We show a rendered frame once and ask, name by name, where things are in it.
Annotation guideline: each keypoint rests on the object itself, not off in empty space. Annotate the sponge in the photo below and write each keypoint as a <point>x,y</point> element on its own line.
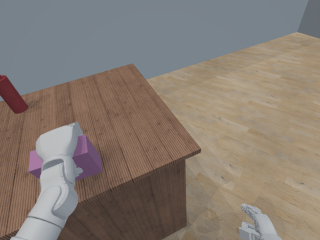
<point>85,157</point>

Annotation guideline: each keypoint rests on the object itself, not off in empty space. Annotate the table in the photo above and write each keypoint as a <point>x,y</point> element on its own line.
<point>140,193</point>

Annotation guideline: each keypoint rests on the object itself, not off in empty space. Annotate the right robot hand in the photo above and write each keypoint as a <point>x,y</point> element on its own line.
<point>262,224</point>

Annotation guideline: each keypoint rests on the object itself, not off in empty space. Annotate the left robot hand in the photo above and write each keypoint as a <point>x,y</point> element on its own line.
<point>60,141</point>

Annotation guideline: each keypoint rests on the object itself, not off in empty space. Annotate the left robot forearm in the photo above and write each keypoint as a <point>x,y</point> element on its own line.
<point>56,202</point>

